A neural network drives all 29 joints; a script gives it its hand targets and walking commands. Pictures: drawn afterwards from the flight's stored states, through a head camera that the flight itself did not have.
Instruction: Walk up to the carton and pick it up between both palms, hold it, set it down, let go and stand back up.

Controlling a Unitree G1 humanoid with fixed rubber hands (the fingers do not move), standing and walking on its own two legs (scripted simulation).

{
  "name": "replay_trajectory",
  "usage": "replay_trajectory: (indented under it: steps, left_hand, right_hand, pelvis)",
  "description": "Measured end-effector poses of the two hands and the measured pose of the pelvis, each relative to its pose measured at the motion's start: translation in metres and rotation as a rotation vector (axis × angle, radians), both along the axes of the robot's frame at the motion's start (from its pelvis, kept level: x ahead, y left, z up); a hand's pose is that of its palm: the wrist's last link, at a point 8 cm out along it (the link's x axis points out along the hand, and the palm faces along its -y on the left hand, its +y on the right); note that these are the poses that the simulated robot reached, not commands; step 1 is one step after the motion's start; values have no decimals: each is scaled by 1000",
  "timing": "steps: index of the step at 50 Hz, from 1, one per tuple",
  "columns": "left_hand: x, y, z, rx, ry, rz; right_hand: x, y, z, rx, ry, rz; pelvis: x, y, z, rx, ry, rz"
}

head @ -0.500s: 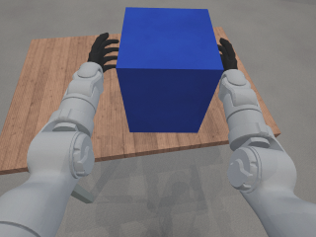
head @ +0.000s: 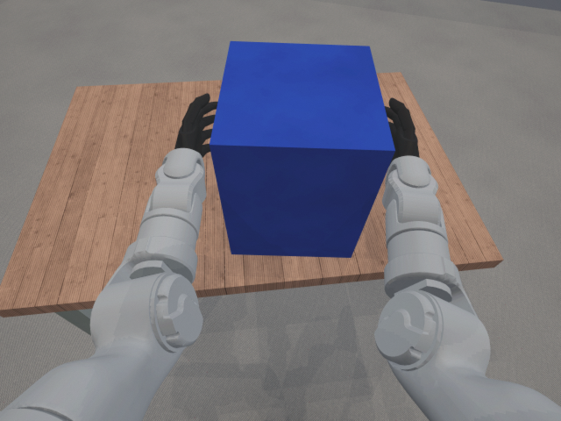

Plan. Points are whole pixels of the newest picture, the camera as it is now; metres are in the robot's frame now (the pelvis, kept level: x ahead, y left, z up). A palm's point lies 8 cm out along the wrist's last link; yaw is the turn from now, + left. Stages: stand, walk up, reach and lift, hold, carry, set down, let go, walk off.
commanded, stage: reach and lift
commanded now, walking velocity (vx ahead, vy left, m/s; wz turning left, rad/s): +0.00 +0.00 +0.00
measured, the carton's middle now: (295, 158) +0.48 -0.03 +0.08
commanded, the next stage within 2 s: none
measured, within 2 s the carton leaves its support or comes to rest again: leaves its support in 1.42 s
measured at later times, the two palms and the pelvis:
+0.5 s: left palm (190, 150) +0.46 +0.13 +0.12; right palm (400, 159) +0.44 -0.17 +0.13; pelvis +0.00 +0.00 +0.00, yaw +1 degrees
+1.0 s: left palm (190, 151) +0.46 +0.13 +0.12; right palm (400, 159) +0.44 -0.17 +0.13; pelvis +0.00 +0.00 +0.00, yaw +1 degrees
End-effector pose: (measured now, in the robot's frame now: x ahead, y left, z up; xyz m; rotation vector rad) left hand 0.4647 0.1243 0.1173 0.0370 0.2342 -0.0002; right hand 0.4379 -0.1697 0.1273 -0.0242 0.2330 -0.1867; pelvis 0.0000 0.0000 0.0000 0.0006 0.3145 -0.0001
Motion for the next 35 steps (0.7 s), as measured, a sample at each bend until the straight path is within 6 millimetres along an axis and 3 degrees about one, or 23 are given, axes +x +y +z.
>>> replay_trajectory:
  steps: [35]
  left_hand:
    - [-2,1,0,16,-6,3]
  right_hand:
    - [-3,2,-1,5,-9,-8]
  pelvis:
    - [0,2,-1,0,14,12]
